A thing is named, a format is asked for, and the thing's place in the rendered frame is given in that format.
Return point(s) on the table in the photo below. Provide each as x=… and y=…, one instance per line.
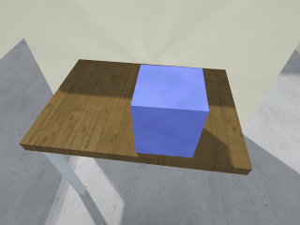
x=90, y=116

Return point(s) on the carton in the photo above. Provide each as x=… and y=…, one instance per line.
x=169, y=108

